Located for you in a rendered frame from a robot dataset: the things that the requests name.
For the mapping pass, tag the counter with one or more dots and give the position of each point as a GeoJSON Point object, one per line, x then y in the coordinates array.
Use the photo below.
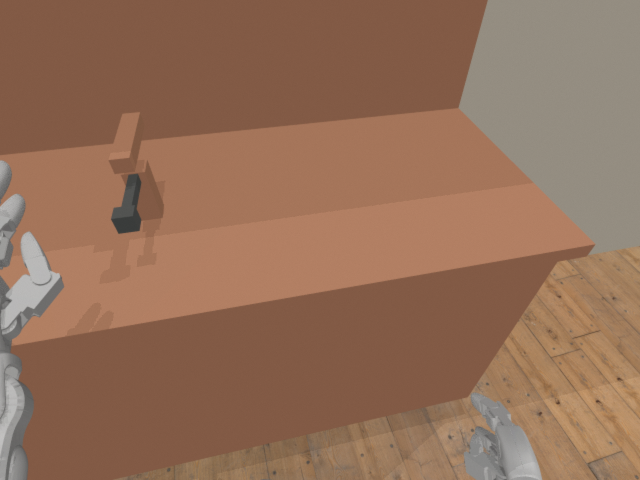
{"type": "Point", "coordinates": [325, 238]}

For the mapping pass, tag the tap lever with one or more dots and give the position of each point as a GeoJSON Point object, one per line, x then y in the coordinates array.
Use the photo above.
{"type": "Point", "coordinates": [126, 218]}

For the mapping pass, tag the right robot hand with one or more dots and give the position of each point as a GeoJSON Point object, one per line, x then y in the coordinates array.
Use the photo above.
{"type": "Point", "coordinates": [511, 454]}

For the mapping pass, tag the left robot hand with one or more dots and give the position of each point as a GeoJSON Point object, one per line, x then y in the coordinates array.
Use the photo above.
{"type": "Point", "coordinates": [32, 294]}

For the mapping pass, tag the robot left forearm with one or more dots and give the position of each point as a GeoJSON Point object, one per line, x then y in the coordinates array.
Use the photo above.
{"type": "Point", "coordinates": [16, 409]}

